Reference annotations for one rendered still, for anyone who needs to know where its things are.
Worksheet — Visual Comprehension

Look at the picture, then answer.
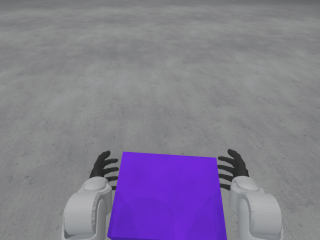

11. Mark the robot right forearm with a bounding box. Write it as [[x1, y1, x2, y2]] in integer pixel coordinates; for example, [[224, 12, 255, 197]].
[[228, 176, 284, 240]]

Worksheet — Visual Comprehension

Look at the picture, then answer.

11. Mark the robot left hand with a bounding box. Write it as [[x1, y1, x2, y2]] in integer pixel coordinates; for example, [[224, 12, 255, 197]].
[[89, 150, 119, 190]]

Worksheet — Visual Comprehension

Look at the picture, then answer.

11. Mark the robot left forearm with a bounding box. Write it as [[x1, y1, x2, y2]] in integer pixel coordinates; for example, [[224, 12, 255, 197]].
[[61, 176, 113, 240]]

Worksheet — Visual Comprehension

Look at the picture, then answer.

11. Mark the carton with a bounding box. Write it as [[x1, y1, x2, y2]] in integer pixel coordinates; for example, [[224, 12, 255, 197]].
[[107, 151, 227, 240]]

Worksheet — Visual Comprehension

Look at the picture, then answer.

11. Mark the robot right hand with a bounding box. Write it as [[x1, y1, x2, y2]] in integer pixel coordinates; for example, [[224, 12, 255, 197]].
[[217, 149, 249, 191]]

